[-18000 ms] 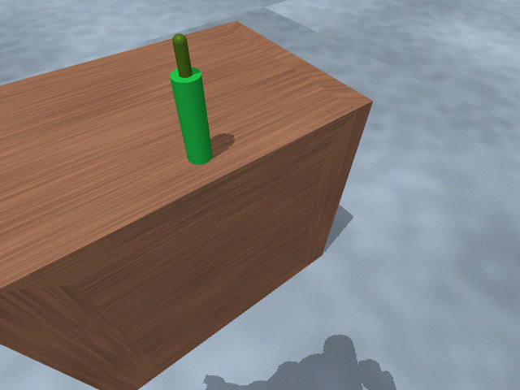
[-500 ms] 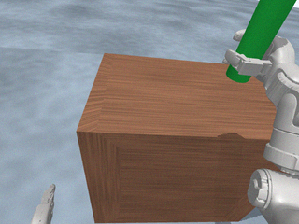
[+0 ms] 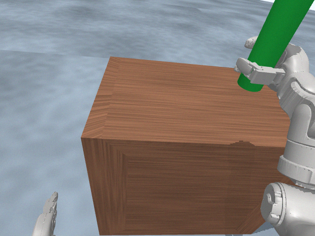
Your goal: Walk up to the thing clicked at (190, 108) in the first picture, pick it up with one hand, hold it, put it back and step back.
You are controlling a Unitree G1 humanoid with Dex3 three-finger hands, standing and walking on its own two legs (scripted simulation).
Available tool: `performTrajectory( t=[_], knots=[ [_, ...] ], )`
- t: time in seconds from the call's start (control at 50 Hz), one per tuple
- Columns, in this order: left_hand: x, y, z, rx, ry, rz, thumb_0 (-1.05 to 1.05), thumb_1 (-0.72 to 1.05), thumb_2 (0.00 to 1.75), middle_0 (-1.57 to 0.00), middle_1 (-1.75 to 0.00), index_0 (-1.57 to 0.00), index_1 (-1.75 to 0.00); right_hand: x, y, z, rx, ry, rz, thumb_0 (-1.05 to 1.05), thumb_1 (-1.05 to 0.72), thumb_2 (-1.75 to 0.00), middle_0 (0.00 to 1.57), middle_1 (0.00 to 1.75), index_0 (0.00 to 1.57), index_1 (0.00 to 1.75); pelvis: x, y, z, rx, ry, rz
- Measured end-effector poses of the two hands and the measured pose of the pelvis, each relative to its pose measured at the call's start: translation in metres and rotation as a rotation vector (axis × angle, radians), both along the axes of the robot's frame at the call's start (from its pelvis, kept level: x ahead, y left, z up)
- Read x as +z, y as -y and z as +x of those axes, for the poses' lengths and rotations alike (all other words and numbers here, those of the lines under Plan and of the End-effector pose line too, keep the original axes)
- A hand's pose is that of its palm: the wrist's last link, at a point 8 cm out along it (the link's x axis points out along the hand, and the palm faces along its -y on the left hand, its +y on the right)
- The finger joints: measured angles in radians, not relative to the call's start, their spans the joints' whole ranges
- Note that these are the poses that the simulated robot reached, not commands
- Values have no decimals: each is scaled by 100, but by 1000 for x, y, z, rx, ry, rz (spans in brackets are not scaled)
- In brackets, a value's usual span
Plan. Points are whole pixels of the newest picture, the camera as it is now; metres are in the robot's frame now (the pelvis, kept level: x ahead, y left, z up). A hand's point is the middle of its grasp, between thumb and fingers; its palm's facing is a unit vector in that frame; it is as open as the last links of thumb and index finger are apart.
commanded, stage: hold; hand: right
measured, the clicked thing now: (280, 26) +0.33 -0.18 +0.41
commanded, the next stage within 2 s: crouch in 0.74 s
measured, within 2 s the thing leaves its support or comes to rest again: neither
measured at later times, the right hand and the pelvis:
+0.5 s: hand (257, 64) +0.34 -0.18 +0.34, palm faces +0.18 +0.98 -0.01, open 7.2 cm; pelvis +0.00 +0.00 +0.00, yaw +0 degrees
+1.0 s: hand (254, 68) +0.35 -0.18 +0.32, palm faces +0.18 +0.98 +0.01, open 7.2 cm; pelvis +0.00 +0.00 +0.00, yaw +0 degrees
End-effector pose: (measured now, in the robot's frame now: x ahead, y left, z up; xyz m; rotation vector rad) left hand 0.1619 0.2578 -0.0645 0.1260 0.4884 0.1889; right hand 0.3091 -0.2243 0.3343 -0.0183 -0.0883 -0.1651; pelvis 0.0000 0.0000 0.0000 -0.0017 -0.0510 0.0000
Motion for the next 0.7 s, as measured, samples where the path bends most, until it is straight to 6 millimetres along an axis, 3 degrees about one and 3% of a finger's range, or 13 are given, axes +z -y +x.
performTrajectory(
  t=[0.18,0.7],
  knots=[
    [2,2,3,-2,5,5,-1,-54,5,-5,-5,-5,-6,8,1,-1,2,12,0,-2,8,-116,88,111,89,112,0,1,0,-1,3,0],
    [5,6,6,-8,21,-1,-1,-54,5,-5,-5,-5,-6,2,4,-5,3,16,-7,-2,8,-116,88,111,89,112,0,3,2,2,4,2]
  ],
)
